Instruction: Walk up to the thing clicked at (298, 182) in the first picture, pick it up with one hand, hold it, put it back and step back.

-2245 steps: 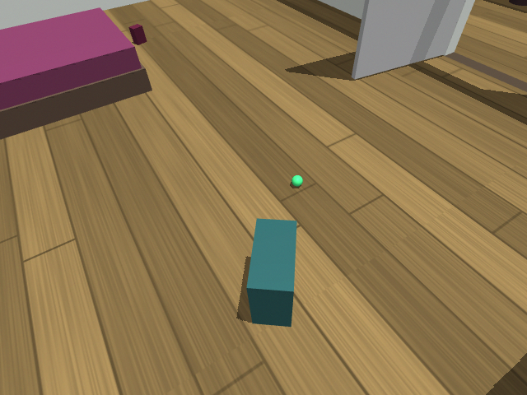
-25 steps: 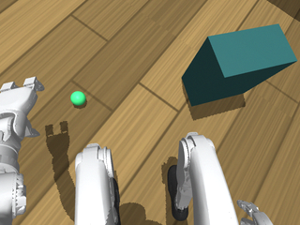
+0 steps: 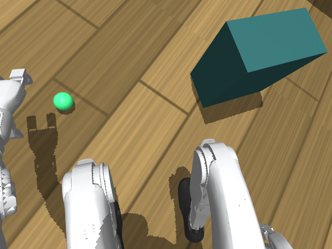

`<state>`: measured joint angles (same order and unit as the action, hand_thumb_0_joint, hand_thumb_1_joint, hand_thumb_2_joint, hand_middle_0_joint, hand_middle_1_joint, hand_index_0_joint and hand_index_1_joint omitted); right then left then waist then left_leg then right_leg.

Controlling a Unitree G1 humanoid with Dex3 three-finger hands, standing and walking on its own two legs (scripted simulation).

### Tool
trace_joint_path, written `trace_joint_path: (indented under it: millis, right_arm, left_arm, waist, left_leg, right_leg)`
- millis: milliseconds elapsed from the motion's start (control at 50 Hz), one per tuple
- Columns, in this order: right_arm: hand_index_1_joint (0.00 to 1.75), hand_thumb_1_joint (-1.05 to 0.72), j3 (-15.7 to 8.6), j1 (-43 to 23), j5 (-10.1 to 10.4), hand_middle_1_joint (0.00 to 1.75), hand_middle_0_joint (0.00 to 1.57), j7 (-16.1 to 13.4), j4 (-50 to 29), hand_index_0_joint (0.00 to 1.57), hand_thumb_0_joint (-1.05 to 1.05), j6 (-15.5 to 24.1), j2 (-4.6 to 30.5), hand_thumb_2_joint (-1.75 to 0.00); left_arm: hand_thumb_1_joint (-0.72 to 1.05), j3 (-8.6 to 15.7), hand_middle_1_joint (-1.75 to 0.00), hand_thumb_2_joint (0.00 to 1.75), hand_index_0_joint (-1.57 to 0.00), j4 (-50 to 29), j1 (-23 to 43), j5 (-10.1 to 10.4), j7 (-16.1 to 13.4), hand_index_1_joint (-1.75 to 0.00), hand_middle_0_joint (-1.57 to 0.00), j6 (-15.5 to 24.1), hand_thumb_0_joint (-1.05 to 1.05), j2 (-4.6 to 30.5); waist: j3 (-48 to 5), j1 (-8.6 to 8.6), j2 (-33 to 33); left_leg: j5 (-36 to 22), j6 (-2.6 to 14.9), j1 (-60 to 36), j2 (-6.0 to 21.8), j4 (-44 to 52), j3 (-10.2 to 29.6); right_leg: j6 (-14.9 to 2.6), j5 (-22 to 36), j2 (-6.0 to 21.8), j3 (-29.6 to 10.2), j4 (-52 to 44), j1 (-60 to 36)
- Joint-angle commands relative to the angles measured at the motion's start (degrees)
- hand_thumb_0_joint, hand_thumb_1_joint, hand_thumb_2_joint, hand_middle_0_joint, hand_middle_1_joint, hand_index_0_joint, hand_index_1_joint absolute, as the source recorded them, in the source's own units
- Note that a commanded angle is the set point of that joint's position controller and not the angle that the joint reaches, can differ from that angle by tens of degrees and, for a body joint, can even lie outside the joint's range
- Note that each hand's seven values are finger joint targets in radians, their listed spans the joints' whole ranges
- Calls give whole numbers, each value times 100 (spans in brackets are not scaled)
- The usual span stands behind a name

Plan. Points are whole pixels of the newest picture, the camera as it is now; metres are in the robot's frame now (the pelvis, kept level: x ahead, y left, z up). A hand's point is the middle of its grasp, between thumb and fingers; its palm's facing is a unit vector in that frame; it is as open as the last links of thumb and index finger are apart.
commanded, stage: rise first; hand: left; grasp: from above
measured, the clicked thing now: (63, 101) +0.53 +0.26 -0.32
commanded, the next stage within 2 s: none
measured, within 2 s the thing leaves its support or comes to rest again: neither
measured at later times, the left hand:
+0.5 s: hand (23, 108) +0.47 +0.32 -0.19, palm faces -0.45 -0.06 -0.89, open 14.1 cm
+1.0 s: hand (29, 104) +0.48 +0.31 -0.19, palm faces -0.45 -0.06 -0.89, open 14.2 cm
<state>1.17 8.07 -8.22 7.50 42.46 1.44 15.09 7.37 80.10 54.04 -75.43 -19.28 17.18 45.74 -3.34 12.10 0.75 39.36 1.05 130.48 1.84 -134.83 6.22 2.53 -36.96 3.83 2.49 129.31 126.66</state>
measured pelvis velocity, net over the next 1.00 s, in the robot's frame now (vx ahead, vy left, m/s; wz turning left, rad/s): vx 0.01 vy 0.00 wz -0.03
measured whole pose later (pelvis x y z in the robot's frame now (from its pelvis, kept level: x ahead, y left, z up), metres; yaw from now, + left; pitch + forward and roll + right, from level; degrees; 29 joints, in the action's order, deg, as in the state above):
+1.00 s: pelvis +0.01 +0.00 -0.02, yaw -2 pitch +35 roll -9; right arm 4.3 8.6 -9.8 9.1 41.6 2.4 16.2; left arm 8.1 85.4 58.2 -75.8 -22.7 15.2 48.6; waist -0.8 15.4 1.0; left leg 40.7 0.7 134.2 1.6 -139.3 8.0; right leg 2.8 -37.8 3.3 3.5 132.7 129.8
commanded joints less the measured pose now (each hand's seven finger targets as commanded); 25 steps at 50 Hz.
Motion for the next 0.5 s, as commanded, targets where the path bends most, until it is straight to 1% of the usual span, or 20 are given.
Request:
trace_joint_path:
  millis: [0,20,40,60,80,120,140,160,180,220,240,260,280,320,360,380,400,440,460,480]
  right_arm:
    - [30,-91,-443,1194,-53,30,20,-36,-22,20,0,30,1483,-90]
    - [30,-91,-447,1193,-69,30,20,-41,-22,20,0,28,1503,-90]
    - [30,-91,-429,1227,-69,30,20,-41,-7,20,0,28,1499,-90]
    - [30,-91,-454,1235,-67,30,20,-37,-14,20,0,25,1528,-90]
    - [30,-91,-449,1260,-78,30,20,-30,-26,20,0,25,1534,-90]
    - [30,-91,-436,1297,-91,30,20,-11,-40,20,0,20,1537,-90]
    - [30,-91,-439,1308,-78,30,20,-7,-40,20,0,13,1531,-90]
    - [30,-91,-421,1366,-92,30,20,6,-44,20,0,-4,1532,-90]
    - [30,-91,-423,1370,-96,30,20,15,-62,20,0,4,1534,-90]
    - [30,-91,-402,1378,-101,30,20,24,-50,20,0,3,1547,-90]
    - [30,-91,-420,1317,-86,30,20,13,-52,20,0,2,1563,-90]
    - [30,-91,-403,1351,-96,30,20,17,-60,20,0,1,1571,-90]
    - [30,-91,-416,1360,-91,30,20,19,-71,20,0,3,1581,-90]
    - [30,-91,-362,1381,-113,30,20,43,-55,20,0,-2,1565,-90]
    - [30,-91,-355,1385,-124,30,20,55,-68,20,0,-5,1595,-90]
    - [30,-91,-358,1336,-118,30,20,54,-73,20,0,1,1598,-90]
    - [30,-91,-312,1328,-137,30,20,60,-73,20,0,3,1590,-90]
    - [30,-91,-305,1346,-144,30,20,58,-60,20,0,14,1621,-90]
    - [30,-91,-289,1337,-143,30,20,70,-69,20,0,21,1594,-90]
    - [30,-91,-295,1324,-142,30,20,67,-73,20,0,23,1613,-90]
  left_arm:
    - [-54,193,-102,99,-8,-547,1772,71,-283,-101,-7,-44,0,1549]
    - [-53,225,-103,98,-8,-605,1801,70,-299,-102,-6,-52,0,1577]
    - [-53,219,-102,99,-8,-548,1716,60,-294,-101,-7,-81,0,1580]
    - [-52,266,-103,97,-8,-683,1833,88,-300,-102,-7,-76,0,1645]
    - [-53,223,-103,98,-8,-648,1787,98,-294,-102,-6,-95,0,1556]
    - [-54,238,-104,99,-7,-730,1813,116,-303,-103,-6,-111,0,1593]
    - [-54,300,-103,99,-7,-831,1891,120,-306,-102,-6,-99,0,1723]
    - [-54,315,-103,99,-7,-688,1672,107,-294,-102,-6,-117,0,1701]
    - [-53,341,-104,98,-7,-724,1683,153,-305,-103,-6,-126,0,1732]
    - [-54,329,-104,98,-7,-732,1708,168,-306,-103,-6,-140,0,1689]
    - [-53,355,-104,98,-7,-860,1876,189,-324,-103,-6,-124,0,1778]
    - [-54,385,-103,99,-7,-849,1888,157,-334,-102,-6,-114,0,1828]
    - [-54,393,-104,98,-7,-723,1791,163,-349,-102,-6,-123,0,1786]
    - [-54,320,-104,99,-7,-651,1721,111,-357,-103,-6,-126,0,1705]
    - [-54,427,-103,99,-7,-655,1779,132,-396,-102,-6,-131,0,1811]
    - [-54,380,-104,99,-7,-661,1830,154,-404,-103,-6,-136,0,1780]
    - [-55,313,-103,100,-7,-583,1840,132,-404,-103,-6,-128,0,1724]
    - [-54,342,-104,99,-7,-537,1832,160,-425,-103,-6,-133,0,1737]
    - [-55,296,-104,99,-7,-447,1780,131,-406,-103,-6,-144,0,1746]
    - [-54,357,-104,99,-7,-576,1926,154,-419,-103,-6,-123,0,1858]
  waist:
    - [-3585,73,-1620]
    - [-3729,32,-1659]
    - [-3743,57,-1649]
    - [-3828,45,-1739]
    - [-3807,80,-1784]
    - [-3850,113,-1796]
    - [-3975,94,-1774]
    - [-3986,89,-1697]
    - [-3932,99,-1688]
    - [-3850,118,-1693]
    - [-3947,110,-1840]
    - [-3989,105,-1902]
    - [-3901,105,-1879]
    - [-3825,156,-1846]
    - [-3758,153,-1876]
    - [-3775,151,-1869]
    - [-3719,208,-1898]
    - [-3668,206,-1796]
    - [-3635,233,-1776]
    - [-3774,223,-1751]
  left_leg:
    - [-807,63,-2988,-198,1484,-326]
    - [-891,62,-3086,-191,1426,-342]
    - [-1039,53,-3154,-190,1385,-337]
    - [-1097,49,-3165,-187,1366,-347]
    - [-1180,29,-3251,-175,1385,-300]
    - [-1230,40,-3184,-182,1322,-333]
    - [-1284,46,-3148,-184,1284,-347]
    - [-1390,44,-3136,-191,1266,-353]
    - [-1369,54,-3081,-185,1231,-370]
    - [-1360,43,-3118,-174,1240,-334]
    - [-1344,37,-3164,-161,1212,-336]
    - [-1318,29,-3132,-171,1211,-341]
    - [-1299,20,-3154,-157,1225,-308]
    - [-1315,19,-3104,-174,1212,-287]
    - [-1307,30,-3062,-177,1214,-298]
    - [-1206,36,-3034,-171,1203,-301]
    - [-1202,41,-2962,-179,1161,-315]
    - [-1171,50,-2907,-186,1166,-303]
    - [-1139,69,-2821,-195,1095,-346]
    - [-1119,76,-2787,-194,1074,-348]
  right_leg:
    - [-407,785,-305,565,-1127,-1473]
    - [-401,867,-313,555,-1124,-1487]
    - [-402,969,-314,556,-1103,-1527]
    - [-398,1018,-303,547,-1069,-1524]
    - [-391,1073,-296,571,-1018,-1469]
    - [-391,1142,-309,569,-1043,-1591]
    - [-399,1193,-321,563,-1028,-1688]
    - [-391,1265,-323,564,-1026,-1795]
    - [-387,1274,-315,550,-1027,-1820]
    - [-393,1248,-309,562,-990,-1695]
    - [-396,1241,-318,554,-965,-1629]
    - [-407,1224,-329,552,-962,-1669]
    - [-398,1194,-315,569,-936,-1574]
    - [-407,1199,-327,604,-913,-1558]
    - [-394,1195,-315,608,-891,-1533]
    - [-399,1136,-327,612,-898,-1504]
    - [-388,1145,-329,611,-900,-1521]
    - [-381,1143,-322,611,-898,-1519]
    - [-392,1130,-343,605,-926,-1594]
    - [-393,1133,-351,600,-939,-1655]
